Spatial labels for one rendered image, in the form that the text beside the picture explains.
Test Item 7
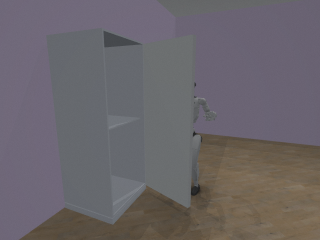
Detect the left robot hand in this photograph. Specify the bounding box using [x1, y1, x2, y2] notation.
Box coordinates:
[203, 111, 216, 121]

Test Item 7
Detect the fridge door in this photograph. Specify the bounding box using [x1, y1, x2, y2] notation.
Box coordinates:
[143, 34, 197, 208]

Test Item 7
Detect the robot torso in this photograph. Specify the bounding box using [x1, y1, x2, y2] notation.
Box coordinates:
[193, 96, 200, 136]

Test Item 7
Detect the left robot upper arm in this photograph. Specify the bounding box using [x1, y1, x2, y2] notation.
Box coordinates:
[198, 98, 210, 119]

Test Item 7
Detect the robot left shin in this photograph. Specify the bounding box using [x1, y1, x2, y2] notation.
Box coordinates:
[191, 163, 199, 187]

